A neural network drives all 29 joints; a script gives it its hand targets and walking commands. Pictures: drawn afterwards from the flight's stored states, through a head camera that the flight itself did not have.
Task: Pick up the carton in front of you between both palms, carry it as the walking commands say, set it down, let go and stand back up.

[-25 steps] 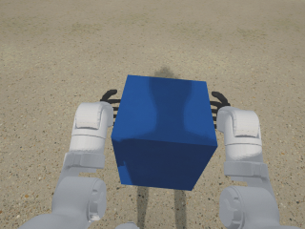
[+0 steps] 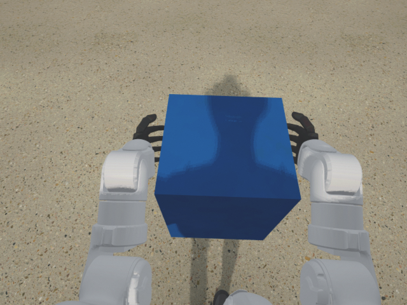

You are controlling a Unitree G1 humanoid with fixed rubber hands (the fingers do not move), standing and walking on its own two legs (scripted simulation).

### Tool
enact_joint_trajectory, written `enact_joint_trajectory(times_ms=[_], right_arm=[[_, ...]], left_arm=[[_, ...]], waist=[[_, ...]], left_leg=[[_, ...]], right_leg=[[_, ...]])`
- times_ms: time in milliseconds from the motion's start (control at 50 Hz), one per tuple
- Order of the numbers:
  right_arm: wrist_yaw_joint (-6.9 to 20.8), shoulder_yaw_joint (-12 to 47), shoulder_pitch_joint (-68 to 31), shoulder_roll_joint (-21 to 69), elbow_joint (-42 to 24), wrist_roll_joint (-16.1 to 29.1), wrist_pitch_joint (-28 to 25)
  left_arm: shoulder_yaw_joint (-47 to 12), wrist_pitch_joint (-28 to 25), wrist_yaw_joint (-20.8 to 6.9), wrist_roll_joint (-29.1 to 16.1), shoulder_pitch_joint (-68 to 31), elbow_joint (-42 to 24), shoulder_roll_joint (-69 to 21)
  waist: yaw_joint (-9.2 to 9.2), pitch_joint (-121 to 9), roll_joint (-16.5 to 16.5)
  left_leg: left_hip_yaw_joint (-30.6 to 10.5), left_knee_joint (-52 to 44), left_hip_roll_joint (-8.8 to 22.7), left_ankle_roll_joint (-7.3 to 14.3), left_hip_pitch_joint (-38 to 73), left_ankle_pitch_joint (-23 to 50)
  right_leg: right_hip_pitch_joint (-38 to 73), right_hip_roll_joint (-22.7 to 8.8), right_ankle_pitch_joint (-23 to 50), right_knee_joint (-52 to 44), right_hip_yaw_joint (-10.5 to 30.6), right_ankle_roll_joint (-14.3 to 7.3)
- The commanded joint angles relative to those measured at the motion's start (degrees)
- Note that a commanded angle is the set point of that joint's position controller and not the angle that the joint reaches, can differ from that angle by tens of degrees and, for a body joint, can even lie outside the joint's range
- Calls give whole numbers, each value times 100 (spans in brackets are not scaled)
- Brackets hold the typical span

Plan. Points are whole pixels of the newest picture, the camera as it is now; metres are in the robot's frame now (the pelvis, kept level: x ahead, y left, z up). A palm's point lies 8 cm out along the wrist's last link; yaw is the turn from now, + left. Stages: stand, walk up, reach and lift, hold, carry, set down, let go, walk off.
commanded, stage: carry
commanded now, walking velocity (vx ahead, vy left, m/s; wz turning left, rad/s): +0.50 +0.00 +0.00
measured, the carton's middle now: (220, 174) +0.35 -0.02 +0.04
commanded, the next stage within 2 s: none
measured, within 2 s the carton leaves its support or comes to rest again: neither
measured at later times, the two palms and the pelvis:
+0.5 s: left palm (135, 70) +0.62 +0.19 +0.10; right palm (254, 73) +0.61 -0.11 +0.11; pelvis +0.33 +0.06 +0.02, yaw -4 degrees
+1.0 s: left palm (161, 16) +0.92 +0.16 +0.10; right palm (252, 18) +0.92 -0.14 +0.10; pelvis +0.65 +0.02 +0.01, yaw -1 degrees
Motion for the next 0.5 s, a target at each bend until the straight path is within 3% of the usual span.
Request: enact_joint_trajectory(times_ms=[0,20,60,120,220,300,340,360,380,400,420,440,460,480], right_arm=[[1387,3823,-3453,6187,-180,2152,267],[1325,3726,-3342,6208,-189,2002,273],[1256,3746,-3171,6304,-341,1853,281],[1200,3818,-2636,6470,-419,1646,301],[1189,4220,-2245,6646,-1292,1674,349],[1298,4412,-1208,6468,-1414,1616,573],[1404,4462,-758,6331,-1433,1593,622],[1462,4475,-654,6301,-1497,1579,624],[1504,4451,-504,6176,-1592,1563,610],[1516,4409,-374,6124,-1589,1545,571],[1525,4344,-221,6189,-1629,1524,558],[1565,4566,-177,6428,-1905,1635,500],[1583,4599,-256,6574,-2124,1703,481],[1597,4641,-385,6612,-2245,1780,468]], left_arm=[[-3864,-20,-1328,-2614,-4092,-728,-5791],[-3927,-4,-1406,-2790,-4230,-776,-5994],[-3849,24,-1503,-2888,-4136,-839,-6154],[-3702,111,-1624,-2869,-3635,-830,-6316],[-3775,220,-1749,-2769,-2893,-1423,-6227],[-3769,383,-1742,-2301,-1510,-1494,-5826],[-3833,415,-1764,-2111,-1098,-1607,-5718],[-3895,421,-1774,-2075,-1057,-1703,-5678],[-4021,425,-1787,-2115,-1039,-1920,-5693],[-4156,435,-1814,-2154,-1018,-2077,-5717],[-4265,437,-1835,-2194,-972,-2070,-5704],[-4314,354,-1841,-2273,-1009,-2444,-5842],[-4319,317,-1826,-2250,-937,-2453,-5911],[-4389,282,-1807,-2261,-977,-2550,-5973]], waist=[[369,-2845,50],[269,-2671,138],[262,-2593,-300],[309,-2445,-661],[363,-1986,-993],[392,-1805,-1036],[310,-2069,-855],[185,-2382,-623],[89,-2775,340],[125,-2913,1727],[47,-2739,1521],[57,-2673,884],[56,-2436,406],[57,-2253,290]], left_leg=[[-686,1558,625,-30,-3069,480],[-591,1115,650,-53,-2774,590],[-253,375,633,-101,-2485,748],[-5,-789,676,-238,-2437,1105],[532,-2424,527,-301,-2147,2194],[765,-3341,412,-258,-1461,2772],[1048,-3974,191,-171,-199,3125],[840,-3847,530,-16,1157,2916],[-857,-3581,1773,408,2725,2817],[-2836,-3851,2781,1059,3425,3376],[-3021,-4076,2799,1327,3262,3493],[-2542,-3968,2683,1150,3124,3254],[-2001,-4125,2502,889,2591,3072],[-1603,-4346,2358,718,2045,2791]], right_leg=[[4402,-2092,1331,-1098,3206,-659],[3947,-1924,1180,-1221,2800,-473],[3611,-1847,1092,-1541,2543,-321],[3673,-1763,1785,-1756,2031,-268],[3888,-1420,2748,-1699,1127,148],[3940,-1382,3392,-1404,750,294],[3717,-1157,3826,-317,349,529],[2862,-1045,2887,603,178,731],[1203,-771,1046,1989,279,926],[-350,-92,-1933,3302,488,1047],[-954,-208,-2201,3979,1009,897],[-1147,-512,-1960,4034,1169,724],[-1036,-791,-1622,3814,1223,761],[-739,-941,-1243,3363,1228,774]])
